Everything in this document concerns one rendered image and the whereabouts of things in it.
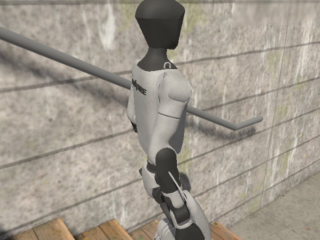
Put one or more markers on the stairs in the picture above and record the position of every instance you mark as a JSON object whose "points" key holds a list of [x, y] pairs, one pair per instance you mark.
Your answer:
{"points": [[110, 230]]}

